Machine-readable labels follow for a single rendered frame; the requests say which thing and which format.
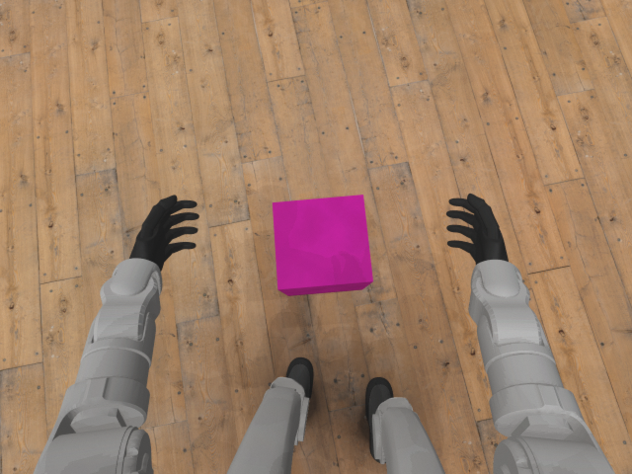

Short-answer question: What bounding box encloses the robot left hand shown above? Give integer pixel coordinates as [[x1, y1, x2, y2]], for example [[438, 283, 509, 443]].
[[129, 195, 199, 271]]

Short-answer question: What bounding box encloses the robot left shin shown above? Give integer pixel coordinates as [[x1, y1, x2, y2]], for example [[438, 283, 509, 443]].
[[263, 377, 305, 399]]

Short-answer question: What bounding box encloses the right robot forearm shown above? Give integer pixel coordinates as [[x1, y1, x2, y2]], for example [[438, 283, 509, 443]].
[[468, 260, 615, 474]]

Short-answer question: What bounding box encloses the left robot upper arm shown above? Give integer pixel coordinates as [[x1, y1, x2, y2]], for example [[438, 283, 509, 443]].
[[38, 426, 154, 474]]

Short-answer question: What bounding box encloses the right robot upper arm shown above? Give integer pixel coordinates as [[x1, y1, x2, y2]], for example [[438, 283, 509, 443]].
[[493, 435, 613, 474]]

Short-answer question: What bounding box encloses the robot right hand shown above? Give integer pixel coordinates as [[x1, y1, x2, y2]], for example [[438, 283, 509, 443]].
[[446, 194, 509, 265]]

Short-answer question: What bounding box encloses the left robot forearm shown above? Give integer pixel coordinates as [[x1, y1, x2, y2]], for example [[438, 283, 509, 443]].
[[34, 258, 162, 474]]

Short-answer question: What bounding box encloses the carton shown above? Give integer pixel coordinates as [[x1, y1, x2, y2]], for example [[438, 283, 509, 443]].
[[273, 195, 373, 296]]

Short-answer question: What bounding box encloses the left robot foot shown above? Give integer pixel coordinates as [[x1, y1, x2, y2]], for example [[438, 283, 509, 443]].
[[286, 357, 313, 400]]

